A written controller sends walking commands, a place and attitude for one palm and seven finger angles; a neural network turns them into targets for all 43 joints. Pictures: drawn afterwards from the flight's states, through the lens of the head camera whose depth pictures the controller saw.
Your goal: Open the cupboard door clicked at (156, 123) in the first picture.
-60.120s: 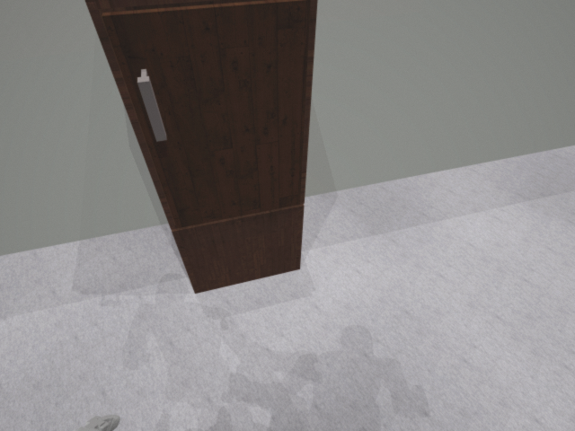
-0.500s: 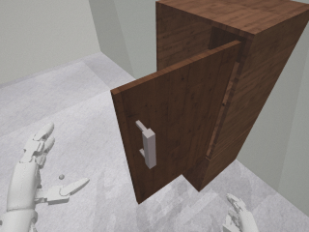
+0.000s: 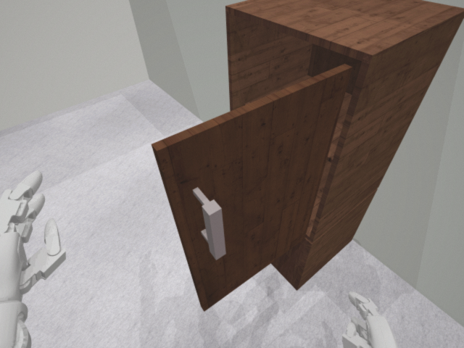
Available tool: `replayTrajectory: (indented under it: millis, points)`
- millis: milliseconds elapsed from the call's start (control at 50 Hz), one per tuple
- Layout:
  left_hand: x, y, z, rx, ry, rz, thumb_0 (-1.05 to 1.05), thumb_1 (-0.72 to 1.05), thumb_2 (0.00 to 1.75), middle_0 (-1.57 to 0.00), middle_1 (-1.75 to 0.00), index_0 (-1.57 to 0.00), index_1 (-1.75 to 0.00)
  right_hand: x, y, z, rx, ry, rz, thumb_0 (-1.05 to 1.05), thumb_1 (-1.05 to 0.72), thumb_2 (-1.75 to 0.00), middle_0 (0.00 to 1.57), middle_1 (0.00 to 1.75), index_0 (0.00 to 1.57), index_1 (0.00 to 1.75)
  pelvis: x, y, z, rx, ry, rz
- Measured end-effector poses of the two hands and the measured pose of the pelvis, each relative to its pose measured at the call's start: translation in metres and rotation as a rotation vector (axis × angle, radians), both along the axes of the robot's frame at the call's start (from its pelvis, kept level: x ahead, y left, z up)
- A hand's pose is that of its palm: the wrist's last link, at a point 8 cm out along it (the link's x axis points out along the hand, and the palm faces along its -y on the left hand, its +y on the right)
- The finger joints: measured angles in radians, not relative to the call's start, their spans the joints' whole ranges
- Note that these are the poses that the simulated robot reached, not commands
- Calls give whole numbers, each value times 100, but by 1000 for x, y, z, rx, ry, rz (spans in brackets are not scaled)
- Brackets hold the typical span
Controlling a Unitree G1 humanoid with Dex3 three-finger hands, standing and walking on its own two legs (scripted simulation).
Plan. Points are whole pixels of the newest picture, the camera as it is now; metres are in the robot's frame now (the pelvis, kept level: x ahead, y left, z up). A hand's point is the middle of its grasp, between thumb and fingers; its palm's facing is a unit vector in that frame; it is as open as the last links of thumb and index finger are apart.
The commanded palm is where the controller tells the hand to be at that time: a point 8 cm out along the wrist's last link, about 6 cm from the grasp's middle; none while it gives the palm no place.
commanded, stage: draw the hand back to the body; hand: left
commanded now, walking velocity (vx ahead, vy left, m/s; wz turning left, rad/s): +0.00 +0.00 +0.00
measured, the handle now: (208, 224) +0.30 +0.09 +0.07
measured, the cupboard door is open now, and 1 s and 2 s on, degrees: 87 87 87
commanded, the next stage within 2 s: step back with the hand held close in 0.20 s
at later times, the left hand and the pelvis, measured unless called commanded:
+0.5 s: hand (57, 255) +0.18 +0.26 +0.15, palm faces +0.41 -0.79 -0.45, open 7.4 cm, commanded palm +0.12 +0.30 +0.17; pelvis -0.02 +0.00 +0.00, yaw +0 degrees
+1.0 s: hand out of the picture +0.10 +0.29 +0.14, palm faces +0.41 -0.80 -0.45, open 7.4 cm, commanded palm +0.04 +0.33 +0.17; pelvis -0.10 +0.03 -0.02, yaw +0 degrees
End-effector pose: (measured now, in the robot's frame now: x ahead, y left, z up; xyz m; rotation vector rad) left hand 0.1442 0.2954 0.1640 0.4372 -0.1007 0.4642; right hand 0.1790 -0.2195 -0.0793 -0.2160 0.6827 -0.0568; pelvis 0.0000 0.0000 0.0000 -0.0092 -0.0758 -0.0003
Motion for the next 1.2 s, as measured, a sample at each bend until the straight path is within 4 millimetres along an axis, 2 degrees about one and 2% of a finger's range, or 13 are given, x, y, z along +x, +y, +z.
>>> replayTrajectory:
  millis: [100, 400, 500, 620, 800, 940, 1060, 1120, 1200]
  points:
    - [-1, -7, -5, -15, 19, -16, 1, 87, 88, -21, -30, -21, -31, -3, -2, -1, 0, 8, -1, 2, -90, -90, 20, 30, 20, 30, -1, -3, 0, 1, -1, 0]
    - [-7, -4, 10, 46, -27, -16, 1, 89, 89, -22, -30, -21, -31, -13, -5, -3, 15, 17, -10, 2, -90, -90, 20, 30, 20, 30, -9, -8, 0, -7, 10, 6]
    - [-4, -1, 5, 77, 4, -49, 1, 90, 89, -21, -30, -21, -31, -24, -14, -1, -12, 48, -48, 2, -90, -90, 20, 30, 20, 30, -18, -5, -1, -14, 50, 0]
    - [-9, -4, -3, 90, 61, -131, 1, 89, 89, -21, -30, -21, -31, -46, -21, -2, -49, 79, -118, 2, -90, -90, 20, 30, 20, 30, -32, 6, -4, -8, 71, -14]
    - [-42, 15, 17, 194, -28, -135, 1, 89, 89, -22, -30, -22, -31, -81, -7, -1, -54, 63, -138, 2, -90, -90, 20, 30, 20, 30, -62, 17, -10, 0, 68, -20]
    - [-76, 25, -1, 143, -36, -86, 1, 89, 89, -22, -30, -22, -31, -110, 6, -8, -48, 53, -113, 2, -90, -90, 20, 30, 20, 30, -89, 25, -17, -18, 62, -12]
    - [-96, 34, -10, 105, -109, -105, 1, 89, 89, -22, -30, -22, -31, -142, 14, -11, -110, 92, -97, 2, -90, -90, 20, 30, 20, 30, -111, 37, -23, -39, 52, 4]
    - [-104, 45, -1, 148, -136, -103, 1, 89, 89, -22, -30, -22, -31, -156, 22, -10, -123, 93, -99, 2, -90, -90, 20, 30, 20, 30, -122, 43, -22, -63, 47, 19]
    - [-119, 58, 24, 203, -192, -82, 1, 89, 89, -22, -31, -22, -31, -170, 38, -3, -88, 100, -86, 2, -90, -90, 20, 30, 20, 30, -133, 45, -11, -82, 76, 20]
